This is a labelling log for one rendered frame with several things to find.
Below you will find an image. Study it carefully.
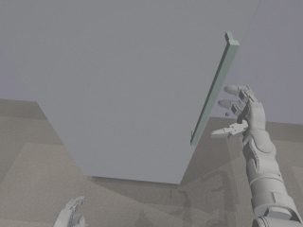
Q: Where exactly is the robot right forearm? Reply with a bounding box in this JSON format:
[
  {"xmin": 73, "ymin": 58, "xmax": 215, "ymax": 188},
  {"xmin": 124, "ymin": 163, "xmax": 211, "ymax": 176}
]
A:
[{"xmin": 242, "ymin": 130, "xmax": 303, "ymax": 225}]

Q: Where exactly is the handle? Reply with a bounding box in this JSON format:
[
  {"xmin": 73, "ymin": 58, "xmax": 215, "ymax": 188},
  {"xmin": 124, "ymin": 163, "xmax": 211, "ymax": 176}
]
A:
[{"xmin": 190, "ymin": 31, "xmax": 240, "ymax": 147}]

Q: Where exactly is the right robot upper arm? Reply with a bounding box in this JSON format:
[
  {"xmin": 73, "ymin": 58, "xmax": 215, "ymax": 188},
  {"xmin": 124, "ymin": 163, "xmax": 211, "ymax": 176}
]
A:
[{"xmin": 252, "ymin": 216, "xmax": 303, "ymax": 227}]

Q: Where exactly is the fridge door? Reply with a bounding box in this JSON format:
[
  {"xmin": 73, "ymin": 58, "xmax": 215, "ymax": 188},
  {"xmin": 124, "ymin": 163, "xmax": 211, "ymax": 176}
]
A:
[{"xmin": 0, "ymin": 0, "xmax": 260, "ymax": 184}]

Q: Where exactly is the robot right hand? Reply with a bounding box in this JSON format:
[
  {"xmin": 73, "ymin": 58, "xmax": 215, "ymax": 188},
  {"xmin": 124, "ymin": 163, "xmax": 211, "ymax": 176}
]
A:
[{"xmin": 209, "ymin": 85, "xmax": 266, "ymax": 140}]

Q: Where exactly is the robot left hand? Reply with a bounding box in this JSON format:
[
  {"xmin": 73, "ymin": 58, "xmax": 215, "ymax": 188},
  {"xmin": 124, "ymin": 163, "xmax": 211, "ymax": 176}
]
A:
[{"xmin": 52, "ymin": 196, "xmax": 88, "ymax": 227}]

